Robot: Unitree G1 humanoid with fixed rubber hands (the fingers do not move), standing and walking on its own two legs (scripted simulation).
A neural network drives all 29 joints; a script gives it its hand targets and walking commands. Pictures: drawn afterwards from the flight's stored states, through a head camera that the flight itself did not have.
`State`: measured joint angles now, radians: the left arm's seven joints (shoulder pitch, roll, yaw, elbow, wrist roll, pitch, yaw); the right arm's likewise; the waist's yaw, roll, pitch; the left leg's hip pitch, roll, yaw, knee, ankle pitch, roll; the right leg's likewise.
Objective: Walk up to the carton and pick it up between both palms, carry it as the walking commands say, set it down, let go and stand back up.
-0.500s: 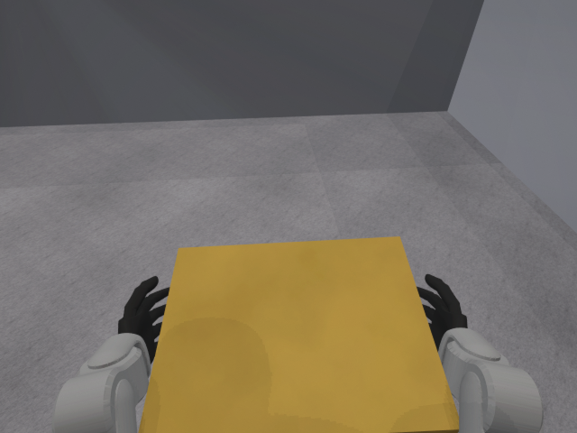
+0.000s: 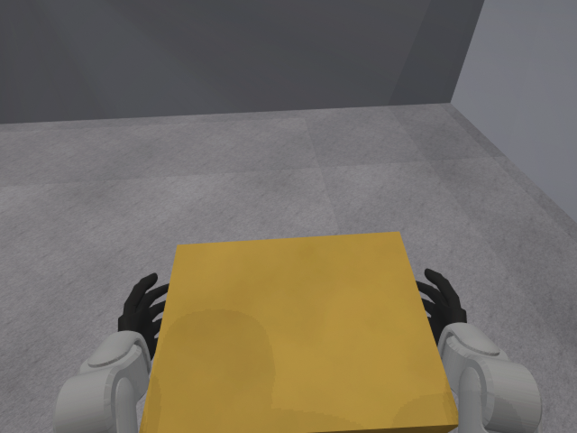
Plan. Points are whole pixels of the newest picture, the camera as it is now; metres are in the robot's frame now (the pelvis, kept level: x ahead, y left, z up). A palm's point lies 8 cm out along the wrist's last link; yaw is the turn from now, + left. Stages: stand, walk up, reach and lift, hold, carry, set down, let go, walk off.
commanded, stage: carry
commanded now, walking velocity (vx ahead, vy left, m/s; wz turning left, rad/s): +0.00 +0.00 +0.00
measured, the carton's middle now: (295, 360) +0.24 +0.00 +0.01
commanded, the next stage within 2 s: hold in 0.84 s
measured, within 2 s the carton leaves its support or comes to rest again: neither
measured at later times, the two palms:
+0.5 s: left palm (158, 305) +0.29 +0.18 +0.07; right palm (431, 300) +0.29 -0.19 +0.07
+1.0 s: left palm (163, 317) +0.30 +0.18 +0.04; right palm (423, 311) +0.30 -0.19 +0.04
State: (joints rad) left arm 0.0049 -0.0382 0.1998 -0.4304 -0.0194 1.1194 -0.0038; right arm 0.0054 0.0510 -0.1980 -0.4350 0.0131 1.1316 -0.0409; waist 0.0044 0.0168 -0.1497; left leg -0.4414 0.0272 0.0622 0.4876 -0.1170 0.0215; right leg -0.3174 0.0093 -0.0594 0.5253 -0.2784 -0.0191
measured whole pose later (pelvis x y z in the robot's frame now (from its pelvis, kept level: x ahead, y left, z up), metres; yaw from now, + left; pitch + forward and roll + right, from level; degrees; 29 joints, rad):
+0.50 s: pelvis +0.04 -0.01 +0.00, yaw +0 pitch +4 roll +0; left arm -0.05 -0.04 0.21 -0.26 0.03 0.97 -0.03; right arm -0.05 0.05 -0.20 -0.25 -0.02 0.98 -0.02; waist 0.00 0.00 -0.13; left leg -0.40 0.03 0.07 0.52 -0.19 0.01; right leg -0.26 0.00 -0.06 0.53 -0.34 -0.02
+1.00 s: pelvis +0.05 +0.00 +0.01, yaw -1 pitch -2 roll +1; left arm -0.01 -0.02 0.16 -0.05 0.12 0.73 -0.06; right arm -0.02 -0.01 -0.13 -0.01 -0.09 0.72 0.02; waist 0.02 -0.02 0.01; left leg -0.19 0.00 0.03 0.37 -0.11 0.00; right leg -0.07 0.01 0.00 0.39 -0.29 -0.01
